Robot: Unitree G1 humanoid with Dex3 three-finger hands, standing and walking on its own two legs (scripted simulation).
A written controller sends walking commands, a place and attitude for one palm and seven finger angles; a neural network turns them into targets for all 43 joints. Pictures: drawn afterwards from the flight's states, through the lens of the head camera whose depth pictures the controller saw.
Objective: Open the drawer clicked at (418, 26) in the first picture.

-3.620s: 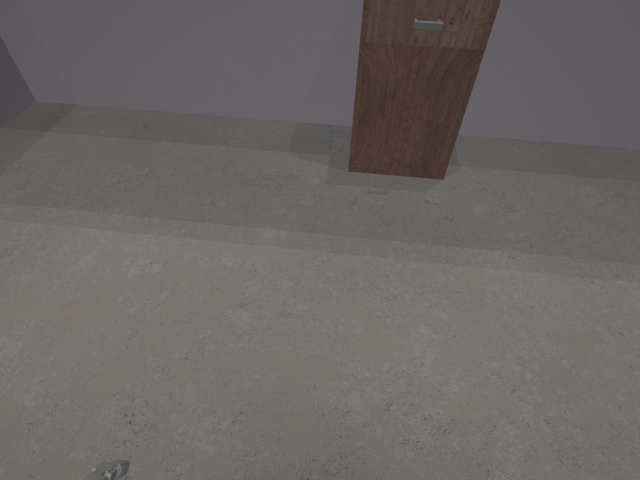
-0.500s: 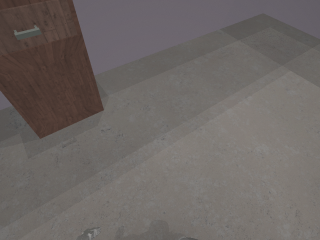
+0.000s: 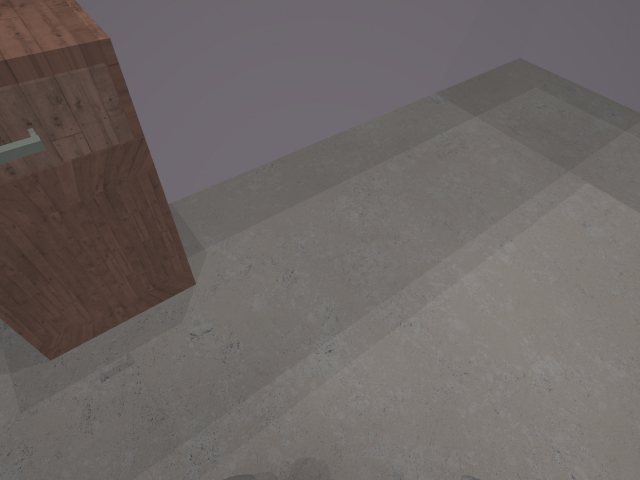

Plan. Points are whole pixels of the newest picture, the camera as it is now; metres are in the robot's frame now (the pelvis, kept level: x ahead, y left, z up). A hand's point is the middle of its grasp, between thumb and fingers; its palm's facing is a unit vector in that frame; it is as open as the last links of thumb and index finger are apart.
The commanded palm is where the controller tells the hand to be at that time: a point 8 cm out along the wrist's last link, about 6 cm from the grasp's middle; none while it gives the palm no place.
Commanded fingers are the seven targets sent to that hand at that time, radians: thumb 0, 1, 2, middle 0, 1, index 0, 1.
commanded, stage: walk to a spot facing it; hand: left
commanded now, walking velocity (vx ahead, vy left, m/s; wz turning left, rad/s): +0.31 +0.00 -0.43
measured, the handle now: (10, 145) +0.64 +0.66 -0.01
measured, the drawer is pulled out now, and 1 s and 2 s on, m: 0.00 0.00 0.00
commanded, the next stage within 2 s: turn to face it in 0.16 s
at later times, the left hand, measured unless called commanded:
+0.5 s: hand (273, 373) +0.29 +0.10 -0.14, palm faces -0.07 -0.97 -0.25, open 7.4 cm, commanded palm none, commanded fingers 0.00 0.90 0.90 -0.20 -0.30 -0.20 -0.30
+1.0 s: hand (213, 418) +0.23 +0.18 -0.17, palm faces +0.27 -0.94 -0.22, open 7.4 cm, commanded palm none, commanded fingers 0.00 0.90 0.90 -0.20 -0.30 -0.20 -0.30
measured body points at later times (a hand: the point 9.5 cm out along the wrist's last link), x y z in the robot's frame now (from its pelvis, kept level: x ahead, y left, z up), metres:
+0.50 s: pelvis +0.18 -0.08 +0.01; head +0.20 -0.11 +0.45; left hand +0.30 +0.15 -0.12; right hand +0.14 -0.30 -0.17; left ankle +0.13 +0.07 -0.64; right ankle +0.23 -0.15 -0.72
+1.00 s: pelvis +0.21 -0.04 +0.01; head +0.24 +0.00 +0.46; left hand +0.21 +0.23 -0.15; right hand +0.33 -0.28 -0.12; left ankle +0.23 +0.05 -0.72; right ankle +0.21 -0.20 -0.64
